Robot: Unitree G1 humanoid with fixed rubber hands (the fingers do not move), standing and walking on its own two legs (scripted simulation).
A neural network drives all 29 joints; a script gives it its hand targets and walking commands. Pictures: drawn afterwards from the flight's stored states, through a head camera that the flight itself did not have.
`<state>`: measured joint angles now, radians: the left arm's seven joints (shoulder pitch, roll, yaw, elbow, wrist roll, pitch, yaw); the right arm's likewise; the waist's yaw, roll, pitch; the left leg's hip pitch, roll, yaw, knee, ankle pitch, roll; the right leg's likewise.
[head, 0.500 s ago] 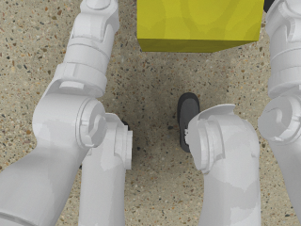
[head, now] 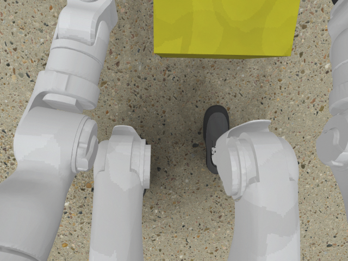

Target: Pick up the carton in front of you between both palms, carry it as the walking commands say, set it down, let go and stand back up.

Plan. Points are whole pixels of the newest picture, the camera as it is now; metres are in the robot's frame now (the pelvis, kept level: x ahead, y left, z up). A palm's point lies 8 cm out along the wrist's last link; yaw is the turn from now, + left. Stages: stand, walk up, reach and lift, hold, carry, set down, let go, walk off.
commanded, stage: set down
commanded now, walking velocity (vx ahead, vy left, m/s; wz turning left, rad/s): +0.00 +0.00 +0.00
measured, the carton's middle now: (213, 2) +0.53 -0.12 -0.26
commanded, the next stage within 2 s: let go in 0.90 s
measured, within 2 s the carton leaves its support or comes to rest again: neither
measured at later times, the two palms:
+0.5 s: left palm out of the picture +0.58 +0.06 +0.01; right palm out of the picture +0.50 -0.32 +0.00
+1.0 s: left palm out of the picture +0.57 +0.07 +0.15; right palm out of the picture +0.49 -0.32 +0.15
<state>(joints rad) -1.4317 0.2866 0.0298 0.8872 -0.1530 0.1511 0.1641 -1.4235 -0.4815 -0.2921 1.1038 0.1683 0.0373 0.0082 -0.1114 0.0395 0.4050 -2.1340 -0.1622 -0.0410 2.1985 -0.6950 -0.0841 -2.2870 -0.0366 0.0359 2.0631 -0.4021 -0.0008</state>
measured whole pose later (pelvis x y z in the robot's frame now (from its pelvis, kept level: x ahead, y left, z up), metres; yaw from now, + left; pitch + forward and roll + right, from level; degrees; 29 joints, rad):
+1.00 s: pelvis +0.05 -0.02 +0.25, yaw -2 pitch +45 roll +4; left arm -1.06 0.16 0.27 0.79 0.06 0.19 0.09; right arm -1.03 -0.31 -0.38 0.83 -0.05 0.16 0.07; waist -0.08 0.04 -0.07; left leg -1.54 -0.07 -0.05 1.21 -0.46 -0.05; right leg -1.67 0.01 0.05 1.14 -0.24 -0.01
